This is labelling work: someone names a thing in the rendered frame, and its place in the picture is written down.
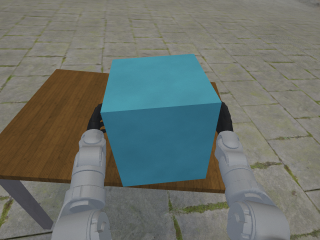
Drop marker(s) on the carton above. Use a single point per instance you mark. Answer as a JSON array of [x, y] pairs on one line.
[[160, 114]]

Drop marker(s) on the robot left forearm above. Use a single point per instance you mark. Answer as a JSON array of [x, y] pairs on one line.
[[88, 175]]

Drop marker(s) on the table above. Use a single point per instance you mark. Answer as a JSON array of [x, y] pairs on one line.
[[41, 142]]

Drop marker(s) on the robot left hand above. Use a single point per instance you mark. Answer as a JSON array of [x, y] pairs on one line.
[[94, 122]]

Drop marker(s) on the left robot upper arm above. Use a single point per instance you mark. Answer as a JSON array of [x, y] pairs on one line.
[[86, 225]]

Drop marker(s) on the robot right hand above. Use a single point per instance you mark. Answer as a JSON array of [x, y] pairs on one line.
[[224, 120]]

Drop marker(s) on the robot right forearm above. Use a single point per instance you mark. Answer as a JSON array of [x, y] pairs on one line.
[[237, 175]]

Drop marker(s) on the right robot upper arm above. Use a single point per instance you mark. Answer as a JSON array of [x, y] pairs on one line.
[[250, 220]]

